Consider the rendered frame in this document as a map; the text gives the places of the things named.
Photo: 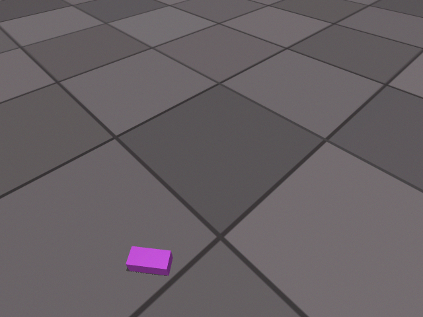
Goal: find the carton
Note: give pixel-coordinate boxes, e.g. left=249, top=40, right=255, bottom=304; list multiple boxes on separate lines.
left=126, top=246, right=173, bottom=276

